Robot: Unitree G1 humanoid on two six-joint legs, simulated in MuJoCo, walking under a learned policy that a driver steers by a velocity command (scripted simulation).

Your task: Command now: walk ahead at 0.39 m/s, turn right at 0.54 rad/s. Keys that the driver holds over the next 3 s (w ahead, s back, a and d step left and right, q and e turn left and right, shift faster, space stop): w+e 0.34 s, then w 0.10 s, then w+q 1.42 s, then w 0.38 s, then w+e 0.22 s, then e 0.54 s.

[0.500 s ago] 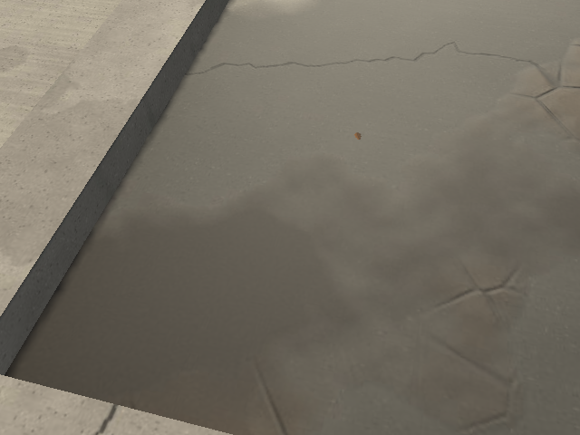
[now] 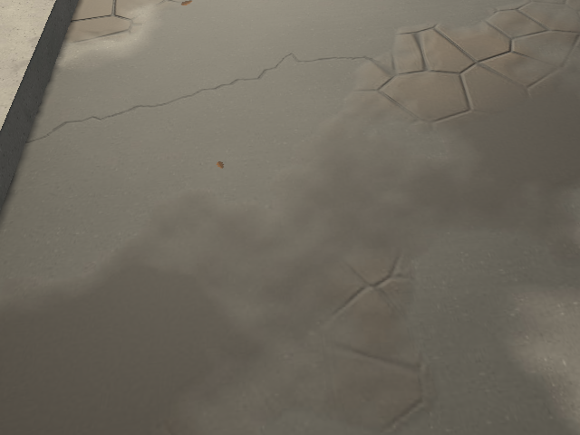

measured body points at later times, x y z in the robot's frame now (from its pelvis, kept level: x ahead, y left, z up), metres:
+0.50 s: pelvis +0.24 -0.01 +0.00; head +0.24 -0.02 +0.44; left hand +0.43 +0.22 -0.10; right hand +0.27 -0.31 -0.11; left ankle +0.26 +0.11 -0.72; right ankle +0.12 -0.10 -0.62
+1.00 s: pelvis +0.51 -0.20 -0.15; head +0.52 -0.23 +0.30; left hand +0.64 +0.03 -0.26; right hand +0.48 -0.48 -0.29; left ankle +0.41 +0.00 -0.69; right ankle +0.51 -0.30 -0.87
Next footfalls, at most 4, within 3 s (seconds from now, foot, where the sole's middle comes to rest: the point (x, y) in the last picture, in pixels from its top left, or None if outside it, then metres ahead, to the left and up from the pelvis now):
0.36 left None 0.30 0.10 -0.76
0.86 right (444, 425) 0.54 -0.31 -0.91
1.38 left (351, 318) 0.86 -0.11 -0.91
1.86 right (373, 233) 1.16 -0.21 -0.91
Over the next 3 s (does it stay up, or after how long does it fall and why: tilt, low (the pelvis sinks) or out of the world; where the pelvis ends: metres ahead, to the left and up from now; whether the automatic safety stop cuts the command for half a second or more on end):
stays up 1.36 0.06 -0.14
